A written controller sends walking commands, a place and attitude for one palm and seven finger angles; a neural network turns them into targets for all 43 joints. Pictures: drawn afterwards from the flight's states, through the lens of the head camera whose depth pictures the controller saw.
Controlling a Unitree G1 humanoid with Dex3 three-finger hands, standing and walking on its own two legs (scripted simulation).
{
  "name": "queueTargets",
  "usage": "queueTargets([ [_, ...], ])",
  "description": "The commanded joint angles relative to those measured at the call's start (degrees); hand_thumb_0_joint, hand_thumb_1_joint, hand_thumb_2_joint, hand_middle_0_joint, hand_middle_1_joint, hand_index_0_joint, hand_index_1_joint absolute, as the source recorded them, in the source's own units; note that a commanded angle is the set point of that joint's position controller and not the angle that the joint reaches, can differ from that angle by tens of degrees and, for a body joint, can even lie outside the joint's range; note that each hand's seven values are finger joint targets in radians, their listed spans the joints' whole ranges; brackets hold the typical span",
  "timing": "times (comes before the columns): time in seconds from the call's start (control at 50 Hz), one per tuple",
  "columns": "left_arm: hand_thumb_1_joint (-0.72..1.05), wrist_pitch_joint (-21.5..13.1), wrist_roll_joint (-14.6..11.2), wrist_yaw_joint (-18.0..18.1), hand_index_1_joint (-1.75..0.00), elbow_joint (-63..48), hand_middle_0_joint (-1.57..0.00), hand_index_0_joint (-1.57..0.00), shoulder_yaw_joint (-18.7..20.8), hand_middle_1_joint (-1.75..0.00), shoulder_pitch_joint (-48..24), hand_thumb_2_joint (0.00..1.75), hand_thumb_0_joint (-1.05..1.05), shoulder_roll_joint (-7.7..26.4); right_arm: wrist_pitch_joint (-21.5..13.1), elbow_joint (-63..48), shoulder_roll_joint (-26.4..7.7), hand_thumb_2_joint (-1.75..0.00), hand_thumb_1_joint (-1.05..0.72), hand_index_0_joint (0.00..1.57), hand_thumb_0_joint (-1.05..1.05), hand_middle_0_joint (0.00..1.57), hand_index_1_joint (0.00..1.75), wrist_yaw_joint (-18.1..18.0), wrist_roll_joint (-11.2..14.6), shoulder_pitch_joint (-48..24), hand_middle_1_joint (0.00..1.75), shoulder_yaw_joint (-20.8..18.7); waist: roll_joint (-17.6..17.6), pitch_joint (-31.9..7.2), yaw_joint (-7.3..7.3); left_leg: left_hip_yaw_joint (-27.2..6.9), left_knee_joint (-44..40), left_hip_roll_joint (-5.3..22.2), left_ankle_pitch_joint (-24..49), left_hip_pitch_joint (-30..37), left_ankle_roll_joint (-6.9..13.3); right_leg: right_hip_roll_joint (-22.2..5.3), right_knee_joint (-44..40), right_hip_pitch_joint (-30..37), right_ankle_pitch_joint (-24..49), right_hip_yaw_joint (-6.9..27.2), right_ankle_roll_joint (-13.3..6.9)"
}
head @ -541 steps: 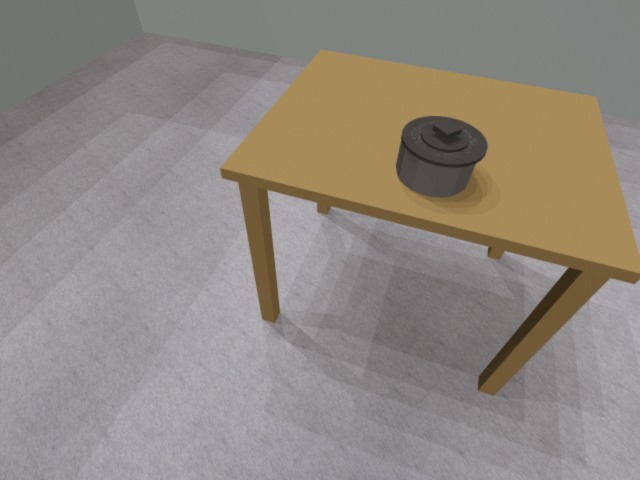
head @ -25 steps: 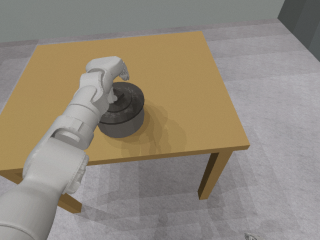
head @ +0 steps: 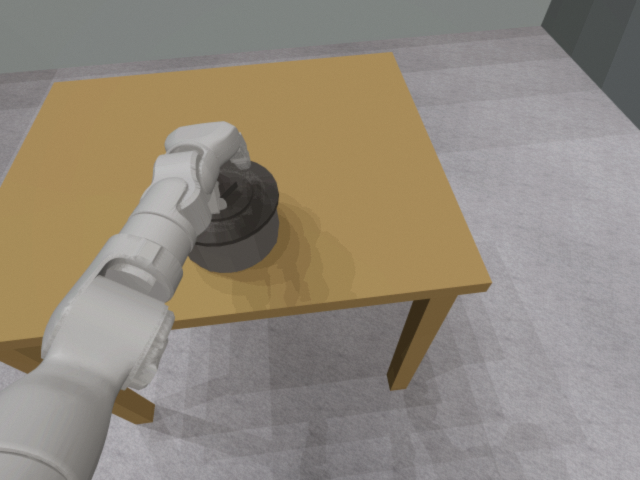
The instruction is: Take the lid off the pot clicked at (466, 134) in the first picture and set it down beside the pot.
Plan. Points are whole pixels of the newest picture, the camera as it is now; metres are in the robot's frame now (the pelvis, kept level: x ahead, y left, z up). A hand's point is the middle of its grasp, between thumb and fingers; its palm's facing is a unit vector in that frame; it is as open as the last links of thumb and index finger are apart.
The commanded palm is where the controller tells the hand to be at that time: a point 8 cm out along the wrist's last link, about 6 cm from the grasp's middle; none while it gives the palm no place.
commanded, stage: lower the open fingers around the knob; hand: left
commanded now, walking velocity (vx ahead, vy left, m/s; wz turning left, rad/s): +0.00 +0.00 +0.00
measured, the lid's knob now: (217, 187) +0.52 +0.14 +0.05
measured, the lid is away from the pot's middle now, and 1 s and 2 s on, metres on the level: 0.00 0.00 0.00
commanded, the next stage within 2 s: close the fingers and squeeze the knob in 1.44 s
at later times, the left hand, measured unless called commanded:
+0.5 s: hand (216, 189) +0.49 +0.13 +0.07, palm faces -0.35 -0.07 -0.93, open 10.0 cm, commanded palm +0.49 +0.14 +0.13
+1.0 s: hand (213, 190) +0.49 +0.13 +0.07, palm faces -0.35 -0.08 -0.93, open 10.0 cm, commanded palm +0.49 +0.14 +0.12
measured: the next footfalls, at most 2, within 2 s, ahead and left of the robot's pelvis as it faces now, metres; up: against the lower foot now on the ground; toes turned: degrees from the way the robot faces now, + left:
none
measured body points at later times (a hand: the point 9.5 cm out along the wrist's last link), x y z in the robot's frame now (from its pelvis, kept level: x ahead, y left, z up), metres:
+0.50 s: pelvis +0.01 +0.00 +0.00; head +0.07 -0.02 +0.44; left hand +0.50 +0.13 +0.12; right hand +0.05 -0.27 -0.15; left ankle -0.02 +0.10 -0.74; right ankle -0.02 -0.13 -0.74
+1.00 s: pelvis +0.00 +0.00 +0.00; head +0.07 -0.01 +0.44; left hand +0.50 +0.13 +0.12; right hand +0.04 -0.27 -0.14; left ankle -0.02 +0.10 -0.74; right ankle -0.02 -0.13 -0.74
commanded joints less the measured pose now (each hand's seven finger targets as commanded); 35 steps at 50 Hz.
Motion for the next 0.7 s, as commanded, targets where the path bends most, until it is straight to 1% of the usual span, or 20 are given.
queueTargets([
  [0.0,-0.28,0.3,1.9,3.8,-0.08,-8.8,-0.83,-0.83,2.6,-0.08,-32.3,1.4,0.0,9.9,-1.6,-4.1,-7.5,-0.9,-0.9,0.2,0.0,0.2,0.3,-0.4,0.0,1.4,0.3,-2.2,-3.0,-24.2,-1.43,-2.3,0.5,-0.1,22.6,15.2,1.0,2.6,-0.5,4.9,21.5,-1.2,-2.6],
  [0.04,-0.28,1.0,1.8,4.4,-0.08,-7.4,-0.83,-0.83,4.4,-0.08,-30.8,1.4,0.0,11.4,-1.5,-4.2,-7.7,-0.9,-0.9,0.2,0.0,0.2,0.3,-0.2,-0.1,1.5,0.3,-2.1,-4.3,-24.6,-0.82,-2.1,0.6,-0.3,23.0,13.6,1.1,2.6,-0.2,6.4,23.0,-1.0,-2.6],
  [0.06,-0.28,0.7,1.6,4.4,-0.08,-8.7,-0.83,-0.83,5.8,-0.08,-30.4,1.4,0.0,12.3,-1.6,-4.7,-7.6,-0.9,-0.9,0.2,0.0,0.2,0.3,-0.2,-0.3,1.1,0.3,-2.2,-4.5,-26.7,-0.27,-2.0,1.0,-0.3,24.9,13.7,1.2,2.4,0.0,7.9,25.2,-0.7,-2.7],
  [0.14,-0.28,1.6,2.0,3.9,-0.08,-3.3,-0.83,-0.83,3.9,-0.08,-27.5,1.4,0.0,10.9,-0.9,-4.3,-8.0,-0.9,-0.9,0.2,0.0,0.2,0.3,-0.3,0.1,1.6,0.3,-1.9,-7.4,-22.3,-1.67,-1.0,0.8,-0.4,21.0,9.9,1.5,2.6,-0.4,6.9,24.3,-0.7,-2.3],
  [0.16,-0.28,1.2,1.8,3.6,-0.08,-5.4,-0.83,-0.83,3.5,-0.08,-29.2,1.4,0.0,10.2,-0.9,-4.6,-7.8,-0.9,-0.9,0.2,0.0,0.2,0.3,-0.4,0.1,1.2,0.3,-2.1,-6.4,-23.1,-1.72,-0.9,1.0,-0.4,22.0,10.4,1.7,2.4,-0.3,7.0,25.1,-0.5,-2.3],
  [0.2,-0.28,0.0,1.9,3.4,-0.08,-8.7,-0.83,-0.83,5.2,-0.08,-30.7,1.4,0.0,13.0,-1.0,-5.0,-7.8,-0.9,-0.9,0.2,0.0,0.2,0.3,-0.5,-0.2,2.0,0.3,-2.4,-4.0,-26.7,-1.47,-1.3,1.7,-0.4,24.3,13.2,1.7,2.4,-0.1,8.0,26.5,-0.2,-2.3],
  [0.22,-0.28,-0.7,2.1,3.4,-0.08,-10.9,-0.83,-0.83,4.8,-0.08,-32.1,1.4,0.0,12.8,-1.1,-5.0,-7.6,-0.9,-0.9,0.2,0.0,0.2,0.3,-0.6,-0.3,2.2,0.3,-2.5,-2.8,-27.8,-1.64,-1.6,2.0,-0.2,26.3,14.8,1.7,2.4,0.1,7.5,27.1,-0.3,-2.4],
  [0.26,-0.28,-1.3,2.1,3.6,-0.08,-9.4,-0.83,-0.83,5.1,-0.08,-29.0,1.4,0.0,12.3,-1.2,-5.1,-7.4,-0.9,-0.9,0.2,0.0,0.2,0.3,-0.7,-0.3,2.8,0.3,-2.6,-3.9,-27.4,-1.38,-1.9,2.5,0.0,29.1,14.7,1.7,2.7,0.2,7.0,27.5,-0.5,-2.4],
  [0.28,-0.28,-1.3,2.4,3.9,-0.08,-7.0,-0.83,-0.83,6.0,-0.08,-26.4,1.4,0.0,13.1,-1.0,-4.9,-7.5,-0.9,-0.9,0.2,0.0,0.2,0.3,-0.6,-0.4,3.1,0.3,-2.5,-4.2,-26.4,-1.13,-1.6,2.6,0.1,28.4,14.0,1.5,2.8,0.3,6.7,27.1,-0.6,-2.3],
  [0.3,-0.28,-0.9,2.1,4.0,-0.08,-4.5,-0.83,-0.83,4.4,-0.08,-24.6,1.4,0.0,11.0,-0.9,-4.7,-7.5,-0.9,-0.9,0.2,0.0,0.2,0.3,-0.4,-0.2,2.9,0.3,-2.3,-4.5,-24.0,-1.49,-1.3,2.4,-0.1,26.5,12.6,1.4,2.9,0.2,5.4,25.8,-0.9,-2.3],
  [0.34,-0.28,-0.2,2.0,4.5,-0.08,-3.4,-0.83,-0.83,3.5,-0.08,-26.3,1.4,0.0,10.1,-0.5,-4.1,-7.8,-0.9,-0.9,0.2,0.0,0.2,0.3,-0.3,-0.1,2.8,0.3,-2.4,-5.2,-21.4,-2.16,-0.9,2.0,0.0,22.4,10.4,1.5,2.9,0.0,4.2,23.8,-1.0,-2.3],
  [0.38,-0.28,-0.1,2.1,4.7,-0.08,-4.8,-0.83,-0.83,4.9,-0.08,-28.3,1.4,0.0,12.0,-0.4,-4.0,-8.1,-0.9,-0.9,0.2,0.0,0.2,0.3,-0.4,-0.1,2.8,0.3,-2.4,-4.1,-23.8,-2.11,-1.1,2.2,0.0,22.6,11.0,1.4,2.8,0.5,4.9,24.0,-0.7,-2.4],
  [0.42,-0.28,0.1,2.4,4.6,-0.08,-5.3,-0.83,-0.83,3.3,-0.08,-27.8,1.4,0.0,10.2,-0.4,-4.3,-7.6,-0.9,-0.9,0.2,0.0,0.2,0.3,-0.2,-0.2,2.7,0.3,-2.4,-1.7,-25.6,-1.85,-1.2,2.7,-0.1,25.3,12.8,1.2,2.8,0.8,4.7,24.9,-0.7,-2.5],
  [0.46,-0.28,-0.1,2.1,4.2,-0.08,-5.2,-0.83,-0.83,3.7,-0.08,-27.7,1.4,0.0,9.9,-0.4,-4.2,-7.6,-0.9,-0.9,0.2,0.0,0.2,0.3,-0.1,-0.3,2.9,0.3,-2.6,-3.3,-25.9,-2.0,-1.6,3.2,0.2,27.5,13.0,1.3,2.9,0.9,4.5,25.9,-0.8,-2.5],
  [0.48,-0.28,-0.1,2.0,4.3,-0.08,-4.8,-0.83,-0.83,5.2,-0.08,-26.8,1.4,0.0,11.9,-0.3,-4.3,-7.9,-0.9,-0.9,0.2,0.0,0.2,0.3,-0.1,-0.4,3.0,0.3,-2.6,-3.7,-25.8,-1.76,-1.3,3.2,0.1,26.0,12.5,1.4,2.9,0.9,5.1,25.7,-0.7,-2.3],
  [0.52,-0.28,0.4,1.6,4.0,-0.08,-2.9,-0.83,-0.83,2.9,-0.08,-26.6,1.4,0.0,9.3,-0.1,-4.2,-7.8,-0.9,-0.9,0.2,0.0,0.2,0.3,-0.2,-0.1,2.6,0.3,-2.4,-5.2,-23.4,-2.58,-0.9,2.7,-0.1,22.9,10.6,1.5,2.9,0.5,4.3,24.2,-0.9,-2.2],
  [0.56,-0.28,0.1,1.4,3.8,-0.08,-3.8,-0.83,-0.83,3.2,-0.08,-27.9,1.4,0.0,9.3,-0.2,-4.3,-7.9,-0.9,-0.9,0.2,0.0,0.2,0.3,-0.3,-0.1,2.5,0.3,-2.5,-5.1,-23.3,-2.56,-1.2,2.6,0.0,23.1,10.3,1.6,2.9,0.6,4.2,24.2,-0.8,-2.4],
  [0.6,-0.28,0.0,1.8,4.0,-0.08,-2.7,-0.83,-0.83,6.6,-0.08,-26.6,1.4,0.0,14.1,-0.1,-4.3,-8.3,-0.9,-0.9,0.2,0.0,0.2,0.3,-0.4,-0.2,3.1,0.3,-2.3,-5.5,-24.1,-1.83,-1.1,2.5,-0.1,22.1,9.7,1.6,2.9,0.8,5.6,24.0,-0.6,-2.3],
  [0.62,-0.28,0.1,1.7,3.8,-0.08,-2.5,-0.83,-0.83,4.6,-0.08,-26.3,1.4,0.0,11.9,-0.1,-4.6,-8.0,-0.9,-0.9,0.2,0.0,0.2,0.3,-0.5,0.0,2.7,0.3,-2.1,-5.7,-23.5,-2.2,-0.8,2.4,-0.4,21.2,9.2,1.6,2.8,0.6,5.5,23.7,-0.6,-2.3],
  [0.68,-0.28,-0.9,2.1,3.6,-0.08,-6.5,-0.83,-0.83,4.2,-0.08,-27.5,1.4,0.0,11.3,-0.3,-5.0,-7.8,-0.9,-0.9,0.2,0.0,0.2,0.3,-0.3,-0.3,3.1,0.3,-2.6,-3.0,-26.8,-1.82,-1.1,3.1,0.0,25.0,12.4,1.6,2.8,0.9,5.6,25.6,-0.5,-2.4],
])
